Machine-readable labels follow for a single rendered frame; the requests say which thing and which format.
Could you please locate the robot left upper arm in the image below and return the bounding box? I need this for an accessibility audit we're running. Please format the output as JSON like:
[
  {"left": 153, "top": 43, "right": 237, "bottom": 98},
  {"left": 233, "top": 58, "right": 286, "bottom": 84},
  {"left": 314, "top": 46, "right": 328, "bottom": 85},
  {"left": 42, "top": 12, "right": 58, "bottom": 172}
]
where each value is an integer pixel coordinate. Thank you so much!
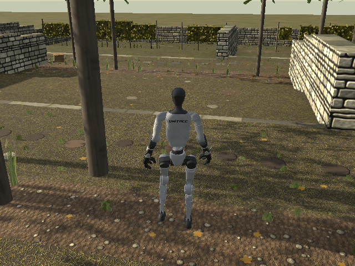
[{"left": 151, "top": 111, "right": 167, "bottom": 142}]

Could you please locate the robot right upper arm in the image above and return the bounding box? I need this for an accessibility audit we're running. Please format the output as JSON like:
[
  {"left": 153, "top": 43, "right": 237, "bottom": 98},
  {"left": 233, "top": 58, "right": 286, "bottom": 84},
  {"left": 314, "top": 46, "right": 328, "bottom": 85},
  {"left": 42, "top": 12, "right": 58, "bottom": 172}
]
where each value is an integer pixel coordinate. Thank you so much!
[{"left": 190, "top": 112, "right": 205, "bottom": 142}]

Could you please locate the right robot hand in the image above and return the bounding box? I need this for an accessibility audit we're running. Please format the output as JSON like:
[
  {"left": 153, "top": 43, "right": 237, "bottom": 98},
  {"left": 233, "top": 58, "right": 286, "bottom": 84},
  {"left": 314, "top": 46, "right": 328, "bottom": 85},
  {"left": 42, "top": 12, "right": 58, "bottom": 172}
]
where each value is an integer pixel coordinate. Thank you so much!
[{"left": 199, "top": 154, "right": 211, "bottom": 165}]

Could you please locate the robot left foot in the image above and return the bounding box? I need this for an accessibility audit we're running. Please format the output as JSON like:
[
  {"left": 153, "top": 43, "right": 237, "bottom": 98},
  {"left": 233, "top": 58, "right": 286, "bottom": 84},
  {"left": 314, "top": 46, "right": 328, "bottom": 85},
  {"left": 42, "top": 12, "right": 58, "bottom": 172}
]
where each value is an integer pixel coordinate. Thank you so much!
[{"left": 158, "top": 211, "right": 166, "bottom": 221}]

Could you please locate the robot right forearm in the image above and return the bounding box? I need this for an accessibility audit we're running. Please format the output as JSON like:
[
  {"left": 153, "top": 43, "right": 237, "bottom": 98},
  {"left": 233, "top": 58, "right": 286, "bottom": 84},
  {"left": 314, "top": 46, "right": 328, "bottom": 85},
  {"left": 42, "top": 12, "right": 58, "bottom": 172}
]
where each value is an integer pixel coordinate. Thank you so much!
[{"left": 200, "top": 134, "right": 210, "bottom": 155}]

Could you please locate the robot torso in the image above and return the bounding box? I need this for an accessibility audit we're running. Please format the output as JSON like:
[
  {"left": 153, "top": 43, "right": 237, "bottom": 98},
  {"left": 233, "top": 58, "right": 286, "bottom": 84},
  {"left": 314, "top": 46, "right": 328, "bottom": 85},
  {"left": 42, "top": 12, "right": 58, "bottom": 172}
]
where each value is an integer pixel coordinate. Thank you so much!
[{"left": 165, "top": 110, "right": 191, "bottom": 166}]

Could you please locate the left robot hand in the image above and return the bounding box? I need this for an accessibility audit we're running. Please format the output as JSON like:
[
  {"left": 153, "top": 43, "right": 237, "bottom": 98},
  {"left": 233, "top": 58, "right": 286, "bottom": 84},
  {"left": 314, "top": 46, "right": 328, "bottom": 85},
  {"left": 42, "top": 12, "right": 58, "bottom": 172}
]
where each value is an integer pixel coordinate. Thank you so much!
[{"left": 143, "top": 156, "right": 156, "bottom": 169}]

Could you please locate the robot left forearm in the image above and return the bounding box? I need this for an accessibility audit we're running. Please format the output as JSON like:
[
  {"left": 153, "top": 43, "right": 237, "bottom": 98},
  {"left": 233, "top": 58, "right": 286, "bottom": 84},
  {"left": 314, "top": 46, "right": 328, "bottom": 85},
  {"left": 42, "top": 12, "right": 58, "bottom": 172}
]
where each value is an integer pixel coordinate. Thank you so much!
[{"left": 145, "top": 134, "right": 156, "bottom": 158}]

